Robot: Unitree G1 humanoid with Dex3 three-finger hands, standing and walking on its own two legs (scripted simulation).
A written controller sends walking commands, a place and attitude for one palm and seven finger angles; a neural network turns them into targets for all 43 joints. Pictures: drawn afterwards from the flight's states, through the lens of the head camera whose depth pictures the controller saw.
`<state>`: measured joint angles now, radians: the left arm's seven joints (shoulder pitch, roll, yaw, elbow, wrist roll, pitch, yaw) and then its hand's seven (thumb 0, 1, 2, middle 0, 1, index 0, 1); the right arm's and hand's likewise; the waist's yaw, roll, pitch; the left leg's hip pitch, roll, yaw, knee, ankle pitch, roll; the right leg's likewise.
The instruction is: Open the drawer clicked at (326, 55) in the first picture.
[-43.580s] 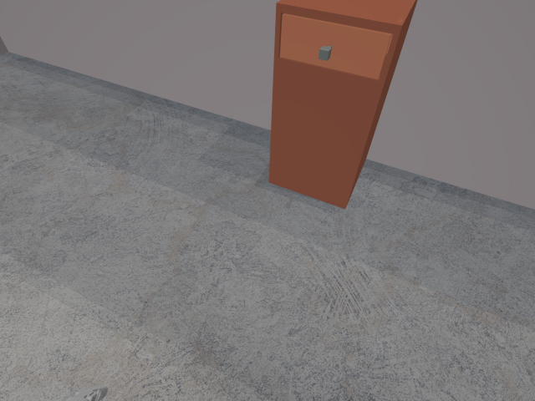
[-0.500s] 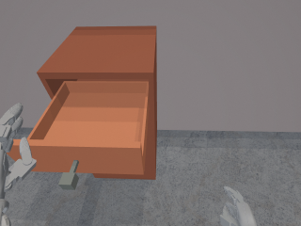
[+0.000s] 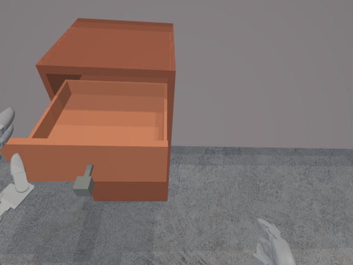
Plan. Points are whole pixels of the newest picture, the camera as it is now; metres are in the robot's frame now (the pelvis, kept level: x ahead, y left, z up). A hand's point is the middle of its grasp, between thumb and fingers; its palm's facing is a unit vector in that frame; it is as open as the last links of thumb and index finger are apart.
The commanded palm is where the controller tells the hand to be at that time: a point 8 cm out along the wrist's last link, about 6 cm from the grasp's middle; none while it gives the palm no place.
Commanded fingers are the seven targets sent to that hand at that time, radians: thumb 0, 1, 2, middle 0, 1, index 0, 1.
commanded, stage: step back with the hand held close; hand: left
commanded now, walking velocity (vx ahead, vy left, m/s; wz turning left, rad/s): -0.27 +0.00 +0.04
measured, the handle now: (86, 179) +0.31 +0.24 +0.02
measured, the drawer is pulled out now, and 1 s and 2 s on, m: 0.30 0.30 0.30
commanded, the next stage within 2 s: stop stepping back and stand still in 0.48 s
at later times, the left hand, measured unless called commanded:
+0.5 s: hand (30, 256) +0.10 +0.19 +0.19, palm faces +0.37 -0.84 -0.41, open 7.4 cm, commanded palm +0.03 +0.24 +0.21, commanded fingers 0.00 0.90 0.90 -0.20 -0.30 -0.20 -0.30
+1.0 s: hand out of the picture +0.00 +0.21 +0.20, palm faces +0.41 -0.82 -0.40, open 7.4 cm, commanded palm -0.05 +0.25 +0.21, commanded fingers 0.00 0.90 0.90 -0.20 -0.30 -0.20 -0.30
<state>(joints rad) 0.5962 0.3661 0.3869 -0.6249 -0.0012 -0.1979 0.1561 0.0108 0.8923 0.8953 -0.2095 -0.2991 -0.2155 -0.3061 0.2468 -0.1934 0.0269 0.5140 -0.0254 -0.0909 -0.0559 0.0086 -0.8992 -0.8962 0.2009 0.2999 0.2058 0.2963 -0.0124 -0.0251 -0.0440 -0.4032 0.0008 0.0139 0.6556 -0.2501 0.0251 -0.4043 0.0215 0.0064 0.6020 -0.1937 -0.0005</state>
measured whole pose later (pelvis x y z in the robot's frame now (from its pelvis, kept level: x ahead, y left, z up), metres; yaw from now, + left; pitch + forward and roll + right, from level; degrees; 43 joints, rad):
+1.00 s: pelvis -0.18 -0.03 +0.01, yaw -1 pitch +0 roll +0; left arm 0.59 0.38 0.38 -0.62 -0.02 -0.20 0.16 0.01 0.89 0.90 -0.21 -0.30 -0.21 -0.31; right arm 0.25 -0.18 0.03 0.59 0.00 -0.14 -0.04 0.01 -0.90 -0.90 0.20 0.30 0.20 0.30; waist 0.00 -0.04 -0.06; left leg -0.23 0.01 0.03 0.53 -0.30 0.01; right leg -0.27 0.03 -0.06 0.51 -0.25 -0.04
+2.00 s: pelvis -0.21 -0.02 +0.02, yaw -1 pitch -2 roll +0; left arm 0.34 0.24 0.00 1.09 0.02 0.02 0.01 0.00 0.93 0.90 -0.20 -0.30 -0.20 -0.30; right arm 0.33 -0.19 0.00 1.05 -0.01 0.03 -0.01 0.00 -0.90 -0.90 0.20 0.30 0.20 0.30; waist 0.01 0.02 0.06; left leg -0.19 -0.02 0.04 0.43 -0.21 0.03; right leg -0.21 0.01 -0.06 0.40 -0.16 -0.03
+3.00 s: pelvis -0.18 -0.04 +0.02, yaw -1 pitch -2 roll +0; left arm 0.22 0.20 0.01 1.14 0.01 -0.01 0.02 0.00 0.91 0.90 -0.20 -0.30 -0.20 -0.30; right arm 0.24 -0.19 -0.01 1.11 -0.01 0.01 -0.02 0.00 -0.91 -0.90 0.20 0.30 0.20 0.30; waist 0.00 0.01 0.07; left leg -0.10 0.01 0.05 0.35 -0.22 0.00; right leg -0.14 0.04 -0.05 0.35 -0.17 -0.06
